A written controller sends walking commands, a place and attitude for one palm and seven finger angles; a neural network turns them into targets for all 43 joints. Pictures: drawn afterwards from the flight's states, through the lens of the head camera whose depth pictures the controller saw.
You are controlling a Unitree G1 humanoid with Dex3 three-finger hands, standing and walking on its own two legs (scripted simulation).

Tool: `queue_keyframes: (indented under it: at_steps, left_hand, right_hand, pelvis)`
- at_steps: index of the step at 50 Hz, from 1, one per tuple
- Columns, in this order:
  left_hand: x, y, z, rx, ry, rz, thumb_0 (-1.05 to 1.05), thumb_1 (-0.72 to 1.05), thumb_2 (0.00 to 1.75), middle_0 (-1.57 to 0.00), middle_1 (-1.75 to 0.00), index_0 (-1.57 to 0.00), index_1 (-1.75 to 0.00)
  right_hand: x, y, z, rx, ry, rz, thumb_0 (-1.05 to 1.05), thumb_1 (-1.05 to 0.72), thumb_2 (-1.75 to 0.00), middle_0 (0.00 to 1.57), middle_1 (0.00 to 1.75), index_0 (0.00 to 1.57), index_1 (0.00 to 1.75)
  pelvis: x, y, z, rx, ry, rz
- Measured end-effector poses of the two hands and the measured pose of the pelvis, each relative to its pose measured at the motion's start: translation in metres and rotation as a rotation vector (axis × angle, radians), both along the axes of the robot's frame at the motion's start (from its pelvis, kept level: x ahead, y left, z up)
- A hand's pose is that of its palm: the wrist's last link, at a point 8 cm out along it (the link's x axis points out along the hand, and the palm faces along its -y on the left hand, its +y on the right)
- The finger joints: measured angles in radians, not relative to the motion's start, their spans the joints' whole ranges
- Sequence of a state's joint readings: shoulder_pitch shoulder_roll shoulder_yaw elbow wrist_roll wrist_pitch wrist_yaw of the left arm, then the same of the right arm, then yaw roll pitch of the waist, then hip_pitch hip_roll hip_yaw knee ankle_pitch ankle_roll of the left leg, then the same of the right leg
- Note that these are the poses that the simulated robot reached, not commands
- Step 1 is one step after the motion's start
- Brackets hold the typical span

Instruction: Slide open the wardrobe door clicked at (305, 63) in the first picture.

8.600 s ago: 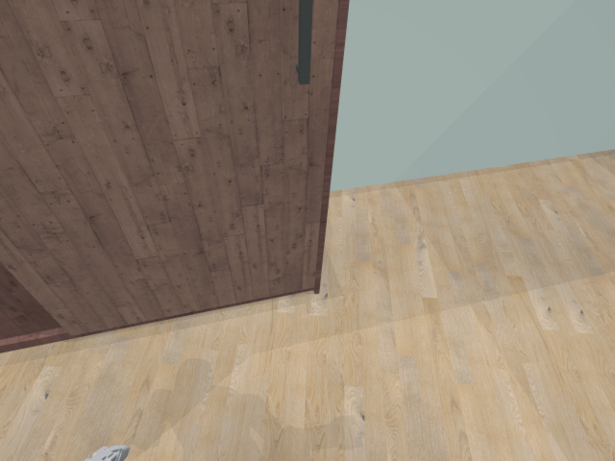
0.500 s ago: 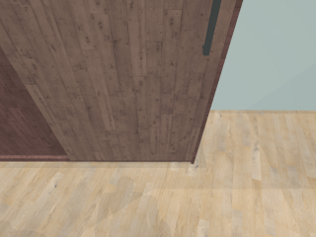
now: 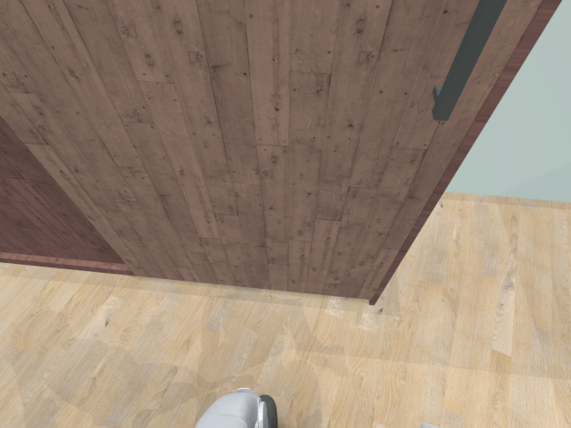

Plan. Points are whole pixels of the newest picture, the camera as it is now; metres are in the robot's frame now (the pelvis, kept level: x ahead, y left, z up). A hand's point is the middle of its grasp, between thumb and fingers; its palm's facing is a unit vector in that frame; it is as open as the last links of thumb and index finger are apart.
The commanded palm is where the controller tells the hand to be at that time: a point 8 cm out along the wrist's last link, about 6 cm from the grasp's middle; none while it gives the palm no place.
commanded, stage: shuffle to correct the standing spot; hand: right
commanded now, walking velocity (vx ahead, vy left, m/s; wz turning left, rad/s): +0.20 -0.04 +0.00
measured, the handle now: (478, 14) +0.54 -0.17 +0.27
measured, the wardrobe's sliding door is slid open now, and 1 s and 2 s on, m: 0.00 0.00 0.00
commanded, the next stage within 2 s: come to a stop and stand still in 0.08 s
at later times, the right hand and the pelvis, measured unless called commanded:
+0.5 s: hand out of the picture +0.13 -0.19 -0.18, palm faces +0.09 +0.98 -0.19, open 7.3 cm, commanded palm none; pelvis +0.13 -0.01 +0.01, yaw +1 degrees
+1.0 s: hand out of the picture +0.08 -0.11 -0.14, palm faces +0.08 +0.97 -0.22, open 7.3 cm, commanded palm none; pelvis +0.08 +0.05 +0.03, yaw +0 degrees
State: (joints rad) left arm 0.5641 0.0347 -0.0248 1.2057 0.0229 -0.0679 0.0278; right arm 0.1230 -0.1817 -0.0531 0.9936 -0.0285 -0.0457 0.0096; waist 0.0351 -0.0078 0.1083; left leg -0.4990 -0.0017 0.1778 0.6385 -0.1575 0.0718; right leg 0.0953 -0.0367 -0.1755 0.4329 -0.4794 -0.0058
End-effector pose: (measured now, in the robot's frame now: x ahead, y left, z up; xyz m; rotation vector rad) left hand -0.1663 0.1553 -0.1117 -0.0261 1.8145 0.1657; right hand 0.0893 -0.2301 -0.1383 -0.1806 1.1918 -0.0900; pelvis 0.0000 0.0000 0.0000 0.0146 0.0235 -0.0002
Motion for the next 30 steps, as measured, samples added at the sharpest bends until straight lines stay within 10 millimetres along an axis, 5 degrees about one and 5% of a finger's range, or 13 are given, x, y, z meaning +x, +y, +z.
queue_keyframes:
  at_steps: [2,5,12,17,23,30]
  left_hand:
    - [0.019,0.012,-0.009,-0.001,0.011,0.006,0.01,0.90,0.90,-0.21,-0.30,-0.20,-0.30]
    - [0.072,0.037,-0.018,0.034,-0.065,-0.021,0.01,0.90,0.90,-0.21,-0.30,-0.20,-0.30]
    - [0.243,0.073,-0.015,0.107,-0.415,-0.117,0.01,0.91,0.90,-0.20,-0.30,-0.19,-0.30]
    - [0.326,0.077,-0.010,0.150,-0.548,-0.167,0.02,0.95,0.90,-0.20,-0.30,-0.19,-0.30]
    - [0.378,0.056,-0.012,0.151,-0.608,-0.201,0.01,0.93,0.90,-0.20,-0.30,-0.19,-0.30]
    - [0.386,0.048,-0.017,0.117,-0.633,-0.191,0.00,0.93,0.90,-0.20,-0.30,-0.20,-0.30]
  right_hand:
    - [0.027,0.007,-0.003,-0.010,-0.056,-0.010,0.01,-0.92,-0.90,0.20,0.30,0.19,0.30]
    - [0.045,0.016,0.002,0.002,-0.073,-0.047,0.01,-0.92,-0.90,0.20,0.30,0.19,0.30]
    - [0.056,0.008,0.018,-0.031,-0.031,-0.095,-0.02,-0.97,-0.90,0.20,0.30,0.20,0.30]
    - [0.048,0.003,0.014,-0.015,0.063,-0.107,-0.01,-0.95,-0.90,0.20,0.30,0.20,0.30]
    - [0.036,-0.005,-0.006,0.012,0.170,-0.153,0.00,-0.92,-0.90,0.20,0.30,0.20,0.30]
    - [0.025,-0.006,0.002,-0.027,0.227,-0.144,0.01,-0.91,-0.90,0.20,0.30,0.19,0.30]
  pelvis:
    - [0.021,0.007,-0.008,-0.020,-0.008,-0.012]
    - [0.043,0.012,-0.003,-0.012,-0.031,-0.030]
    - [0.085,0.014,0.016,-0.020,-0.017,-0.028]
    - [0.111,0.002,0.016,-0.015,-0.026,-0.008]
    - [0.134,-0.013,0.005,-0.018,-0.048,-0.001]
    - [0.118,-0.007,0.007,-0.023,-0.022,0.023]
